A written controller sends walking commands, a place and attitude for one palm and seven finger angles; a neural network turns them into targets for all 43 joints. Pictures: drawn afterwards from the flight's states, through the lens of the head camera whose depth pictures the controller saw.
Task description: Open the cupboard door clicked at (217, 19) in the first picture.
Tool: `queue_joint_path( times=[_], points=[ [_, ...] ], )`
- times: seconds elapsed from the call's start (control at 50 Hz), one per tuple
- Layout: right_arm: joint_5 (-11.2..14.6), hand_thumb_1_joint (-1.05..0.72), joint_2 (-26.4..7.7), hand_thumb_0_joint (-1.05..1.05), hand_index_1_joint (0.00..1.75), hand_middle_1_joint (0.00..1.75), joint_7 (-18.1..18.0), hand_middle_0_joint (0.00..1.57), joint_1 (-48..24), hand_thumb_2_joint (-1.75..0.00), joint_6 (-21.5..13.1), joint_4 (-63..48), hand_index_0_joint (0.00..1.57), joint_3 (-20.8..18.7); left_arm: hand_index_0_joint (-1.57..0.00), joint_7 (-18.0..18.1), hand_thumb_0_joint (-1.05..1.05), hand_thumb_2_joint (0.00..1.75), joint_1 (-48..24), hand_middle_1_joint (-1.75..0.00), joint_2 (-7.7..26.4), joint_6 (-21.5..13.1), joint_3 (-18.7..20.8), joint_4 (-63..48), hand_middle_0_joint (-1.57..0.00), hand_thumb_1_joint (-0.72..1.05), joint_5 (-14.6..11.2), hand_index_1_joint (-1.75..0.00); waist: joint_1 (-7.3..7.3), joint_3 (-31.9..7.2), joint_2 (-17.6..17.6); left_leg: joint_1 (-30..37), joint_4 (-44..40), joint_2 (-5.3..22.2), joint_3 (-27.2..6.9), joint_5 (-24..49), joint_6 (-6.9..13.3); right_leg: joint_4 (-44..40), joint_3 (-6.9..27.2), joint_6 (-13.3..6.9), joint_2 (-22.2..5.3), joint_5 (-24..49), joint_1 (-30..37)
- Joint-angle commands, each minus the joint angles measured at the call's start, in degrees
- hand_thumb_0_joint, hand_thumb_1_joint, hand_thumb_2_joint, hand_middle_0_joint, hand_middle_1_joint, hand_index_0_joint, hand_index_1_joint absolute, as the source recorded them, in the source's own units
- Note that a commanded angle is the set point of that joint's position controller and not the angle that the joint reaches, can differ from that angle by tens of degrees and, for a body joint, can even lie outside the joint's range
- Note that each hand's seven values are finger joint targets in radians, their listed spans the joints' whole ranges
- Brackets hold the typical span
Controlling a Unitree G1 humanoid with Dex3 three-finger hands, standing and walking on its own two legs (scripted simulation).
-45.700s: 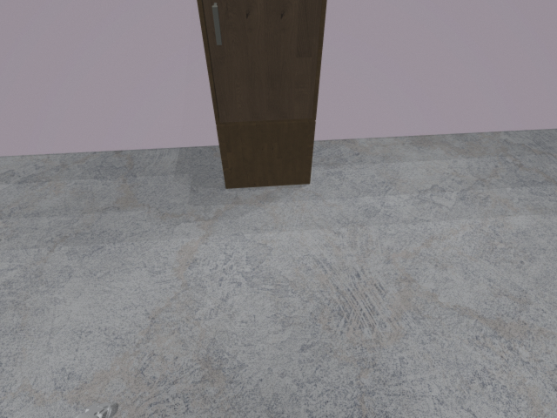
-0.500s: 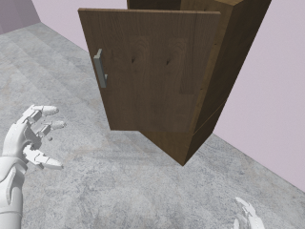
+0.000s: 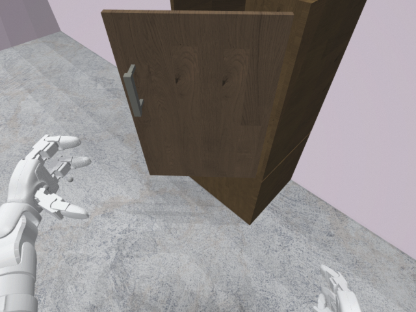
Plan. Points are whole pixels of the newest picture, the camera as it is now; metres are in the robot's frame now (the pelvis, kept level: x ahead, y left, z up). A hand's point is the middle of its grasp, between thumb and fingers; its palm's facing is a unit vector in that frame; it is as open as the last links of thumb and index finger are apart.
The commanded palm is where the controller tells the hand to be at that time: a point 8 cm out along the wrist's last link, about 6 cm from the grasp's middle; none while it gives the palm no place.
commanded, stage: move the hooked fingers beside the handle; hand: left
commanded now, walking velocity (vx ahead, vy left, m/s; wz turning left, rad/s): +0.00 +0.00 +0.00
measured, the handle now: (135, 91) +0.61 +0.24 +0.09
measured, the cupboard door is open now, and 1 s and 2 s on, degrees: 41 41 41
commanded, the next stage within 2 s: none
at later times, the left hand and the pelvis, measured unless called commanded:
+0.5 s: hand (85, 142) +0.40 +0.29 +0.10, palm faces +0.03 -1.00 +0.00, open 14.0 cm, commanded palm +0.38 +0.34 +0.10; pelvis +0.00 +0.02 -0.01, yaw -2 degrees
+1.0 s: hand (100, 118) +0.49 +0.29 +0.10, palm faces +0.02 -1.00 +0.01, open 14.0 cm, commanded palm +0.47 +0.34 +0.10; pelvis +0.01 +0.03 -0.02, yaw -2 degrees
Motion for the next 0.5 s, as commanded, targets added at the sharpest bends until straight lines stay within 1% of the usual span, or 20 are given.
queue_joint_path(
  times=[0.0, 0.02, 0.04, 0.06, 0.1, 0.12, 0.14, 0.2, 0.22, 0.24, 0.26, 0.28, 0.3, 0.34, 0.38, 0.4, 0.42, 0.44, 0.46, 0.48],
  points=[
    [-0.1, -0.9, -7.64, 0.0, 0.3, 0.3, -1.28, 0.2, -1.3, -0.9, -2.42, -6.32, 0.2, -3.36, -0.3, -0.45, 0.0, 0.3, -25.19, -1.2, 19.51, -5.22, 5.52, -6.51, -0.3, -0.5, -0.85, -1.2, -2.13, -11.88, 0.22, 4.63, -3.92, -1.07, -0.78, 7.31, 1.51, -7.26, 6.42, 1.74, -1.09, 10.98, 2.7],
    [-0.05, -0.9, -7.69, 0.0, 0.3, 0.3, -1.28, 0.2, -1.15, -0.9, -2.32, -6.16, 0.2, -3.31, -0.3, -0.76, 0.0, 0.3, -26.12, -1.2, 19.99, -5.43, 5.25, -5.47, -0.3, -0.5, -0.47, -1.2, -1.94, -12.81, 1.97, 4.55, -3.94, -1.2, -0.89, 7.11, 1.44, -7.06, 6.41, 1.59, -1.17, 10.65, 2.95],
    [0.04, -0.9, -7.56, 0.0, 0.3, 0.3, -1.26, 0.2, -1.07, -0.9, -2.28, -6.15, 0.2, -3.27, -0.3, -1.1, 0.0, 0.3, -27.88, -1.2, 18.83, -5.63, 3.71, -4.76, -0.3, -0.5, -0.14, -1.2, -2.3, -13.21, 3.66, 5.44, -3.93, -1.23, -0.85, 7.34, 1.45, -6.85, 6.0, 1.43, -1.07, 10.91, 2.15],
    [-0.04, -0.9, -7.65, 0.0, 0.3, 0.3, -1.2, 0.2, -0.71, -0.9, -2.27, -5.94, 0.2, -3.31, -0.3, -1.31, 0.0, 0.3, -29.04, -1.2, 18.94, -5.82, 3.41, -3.95, -0.3, -0.5, 0.11, -1.2, -2.24, -13.78, 4.74, 6.1, -3.85, -1.23, -1.08, 7.85, 1.44, -6.46, 5.45, 1.17, -0.88, 11.31, 1.7],
    [-0.01, -0.9, -7.91, 0.0, 0.3, 0.3, -1.0, 0.2, -0.04, -0.9, -2.03, -5.94, 0.2, -3.4, -0.3, -1.78, 0.0, 0.3, -29.77, -1.2, 19.35, -5.87, 3.36, -1.61, -0.3, -0.5, -0.01, -1.2, -2.19, -15.01, 3.37, 5.76, -3.43, -1.12, -1.19, 8.49, 1.51, -6.06, 5.51, 1.13, -0.7, 12.33, 2.07],
    [-0.14, -0.9, -8.21, 0.0, 0.3, 0.3, -0.93, 0.2, 0.53, -0.9, -1.76, -5.92, 0.2, -3.53, -0.3, -1.81, 0.0, 0.3, -28.4, -1.2, 20.66, -5.69, 4.77, 0.81, -0.3, -0.5, 0.12, -1.2, -1.69, -15.05, 1.51, 4.9, -3.42, -1.05, -1.28, 8.74, 1.53, -5.76, 5.24, 1.12, -0.61, 12.84, 2.3],
    [-0.01, -0.9, -8.39, 0.0, 0.3, 0.3, -0.88, 0.2, 0.82, -0.9, -1.49, -5.87, 0.2, -3.64, -0.3, -2.01, 0.0, 0.3, -29.3, -1.2, 20.52, -5.68, 4.27, 2.08, -0.3, -0.5, 0.13, -1.2, -2.09, -14.94, 0.84, 4.24, -3.33, -1.02, -1.07, 8.67, 1.53, -5.66, 5.27, 1.29, -0.68, 13.08, 2.11],
    [-0.11, -0.9, -8.87, 0.0, 0.3, 0.3, -0.49, 0.2, 1.82, -0.9, -0.76, -6.09, 0.2, -3.71, -0.3, -1.86, 0.0, 0.3, -31.55, -1.2, 22.55, -5.89, 5.71, 6.24, -0.3, -0.5, 0.43, -1.2, -1.67, -14.17, -0.7, 2.29, -3.5, -0.93, -1.33, 7.93, 1.48, -5.13, 4.85, 1.14, -0.44, 11.96, 1.52],
    [-0.1, -0.9, -8.97, 0.0, 0.3, 0.3, -0.39, 0.2, 2.2, -0.9, -0.48, -6.1, 0.2, -3.79, -0.3, -1.81, 0.0, 0.3, -32.51, -1.2, 22.22, -5.92, 5.17, 7.5, -0.3, -0.5, 0.72, -1.2, -2.08, -13.83, -0.53, 1.98, -3.36, -0.97, -1.17, 7.41, 1.55, -5.05, 4.82, 1.22, -0.4, 11.42, 0.65],
    [-0.17, -0.9, -9.2, 0.0, 0.3, 0.3, -0.35, 0.2, 2.75, -0.9, -0.21, -5.81, 0.2, -3.94, -0.3, -1.46, 0.0, 0.3, -34.61, -1.2, 23.79, -6.42, 6.02, 7.72, -0.3, -0.5, 1.15, -1.2, -2.19, -14.19, -0.21, 1.86, -3.33, -0.86, -1.39, 7.36, 1.49, -4.82, 4.65, 1.19, -0.39, 11.12, 0.32],
    [-0.29, -0.9, -9.15, 0.0, 0.3, 0.3, -0.21, 0.2, 3.18, -0.9, -0.05, -5.95, 0.2, -4.0, -0.3, -1.25, 0.0, 0.3, -35.46, -1.2, 23.28, -6.87, 5.49, 7.84, -0.3, -0.5, 1.49, -1.2, -2.18, -15.0, 1.11, 2.65, -3.22, -0.93, -1.29, 8.07, 1.6, -4.46, 4.58, 1.06, -0.25, 11.72, -0.02],
    [-0.44, -0.9, -9.25, 0.0, 0.3, 0.3, -0.06, 0.2, 3.71, -0.9, 0.18, -6.16, 0.2, -4.13, -0.3, -0.97, 0.0, 0.3, -36.22, -1.2, 24.17, -7.49, 6.25, 7.44, -0.3, -0.5, 1.56, -1.2, -1.84, -16.48, 1.28, 3.02, -2.91, -0.93, -1.46, 9.29, 1.53, -3.76, 4.28, 0.75, 0.04, 12.59, 0.67],
    [-0.41, -0.9, -9.31, 0.0, 0.3, 0.3, 0.04, 0.2, 4.01, -0.9, 0.47, -6.03, 0.2, -4.22, -0.3, -0.71, 0.0, 0.3, -37.6, -1.2, 24.79, -8.06, 6.23, 7.39, -0.3, -0.5, 2.16, -1.2, -2.23, -17.2, 2.34, 3.73, -2.95, -0.72, -1.52, 9.53, 1.5, -3.65, 4.15, 0.79, 0.16, 12.61, -0.1],
    [-0.58, -0.9, -9.21, 0.0, 0.3, 0.3, 0.18, 0.2, 4.94, -0.9, 0.77, -5.68, 0.2, -4.49, -0.3, -0.29, 0.0, 0.3, -40.21, -1.2, 23.01, -9.48, 4.57, 6.63, -0.3, -0.5, 2.6, -1.2, -2.85, -18.75, 4.58, 6.19, -2.71, -0.58, -1.79, 10.5, 1.41, -3.32, 3.66, 0.61, 0.46, 12.73, -1.75],
    [-0.86, -0.9, -9.57, 0.0, 0.3, 0.3, 0.31, 0.2, 6.02, -0.9, 1.14, -5.36, 0.2, -4.61, -0.3, -0.12, 0.0, 0.3, -40.29, -1.2, 23.65, -10.25, 5.23, 7.2, -0.3, -0.5, 2.5, -1.2, -2.85, -19.99, 3.69, 6.84, -2.17, -0.38, -2.16, 12.73, 1.41, -2.62, 3.28, 0.33, 0.88, 14.29, -1.73],
    [-0.78, -0.9, -9.72, 0.0, 0.3, 0.3, 0.38, 0.2, 6.35, -0.9, 1.42, -5.03, 0.2, -4.74, -0.3, -0.07, 0.0, 0.3, -41.21, -1.2, 24.38, -10.56, 5.54, 7.35, -0.3, -0.5, 2.81, -1.2, -3.12, -20.29, 4.22, 7.44, -2.3, -0.2, -2.39, 13.17, 1.3, -2.58, 3.21, 0.38, 0.9, 14.57, -2.36],
    [-0.79, -0.9, -9.66, 0.0, 0.3, 0.3, 0.44, 0.2, 6.62, -0.9, 1.64, -4.92, 0.2, -4.72, -0.3, -0.3, 0.0, 0.3, -41.23, -1.2, 22.37, -10.39, 3.98, 8.5, -0.3, -0.5, 2.83, -1.2, -3.47, -19.97, 4.59, 8.16, -2.37, -0.1, -2.5, 13.03, 1.19, -2.49, 2.79, 0.36, 0.99, 14.03, -3.59],
    [-0.75, -0.9, -9.85, 0.0, 0.3, 0.3, 0.35, 0.2, 7.02, -0.9, 2.0, -4.55, 0.2, -4.77, -0.3, -0.28, 0.0, 0.3, -41.53, -1.2, 22.36, -10.12, 3.74, 10.1, -0.3, -0.5, 3.04, -1.2, -3.69, -19.13, 3.81, 7.73, -2.5, 0.06, -2.76, 12.76, 1.17, -2.66, 2.6, 0.34, 0.97, 13.46, -4.42],
    [-0.77, -0.9, -9.89, 0.0, 0.3, 0.3, 0.38, 0.2, 7.18, -0.9, 2.18, -4.37, 0.2, -4.73, -0.3, -0.29, 0.0, 0.3, -42.84, -1.2, 22.01, -9.74, 3.16, 11.22, -0.3, -0.5, 3.23, -1.2, -4.04, -18.18, 4.53, 7.61, -2.66, 0.11, -2.91, 11.78, 1.12, -2.71, 2.38, 0.37, 0.98, 12.28, -5.81],
    [-0.83, -0.9, -10.1, 0.0, 0.3, 0.3, 0.32, 0.2, 7.67, -0.9, 2.45, -4.16, 0.2, -4.69, -0.3, -0.23, 0.0, 0.3, -44.7, -1.2, 22.54, -9.66, 3.38, 12.14, -0.3, -0.5, 3.17, -1.2, -4.28, -17.85, 3.0, 7.12, -2.49, 0.1, -3.2, 12.44, 1.2, -2.53, 2.19, 0.18, 1.15, 12.58, -5.56]
  ],
)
